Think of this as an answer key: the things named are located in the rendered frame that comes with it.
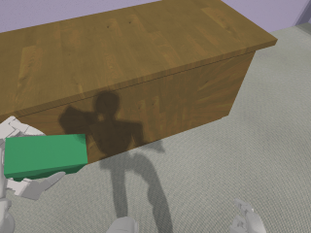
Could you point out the left robot thigh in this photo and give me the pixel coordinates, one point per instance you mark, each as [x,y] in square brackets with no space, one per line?
[124,224]

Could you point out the right robot hand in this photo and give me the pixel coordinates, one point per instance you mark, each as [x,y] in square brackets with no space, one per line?
[252,222]

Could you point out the left robot hand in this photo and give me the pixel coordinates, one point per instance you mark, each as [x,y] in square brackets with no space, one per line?
[30,189]

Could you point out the robot left forearm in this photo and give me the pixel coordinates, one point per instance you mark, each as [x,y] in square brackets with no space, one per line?
[7,221]

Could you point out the table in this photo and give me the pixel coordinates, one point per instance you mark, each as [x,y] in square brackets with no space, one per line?
[128,77]

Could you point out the sponge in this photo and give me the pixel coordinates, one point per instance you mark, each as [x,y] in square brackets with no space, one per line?
[38,157]

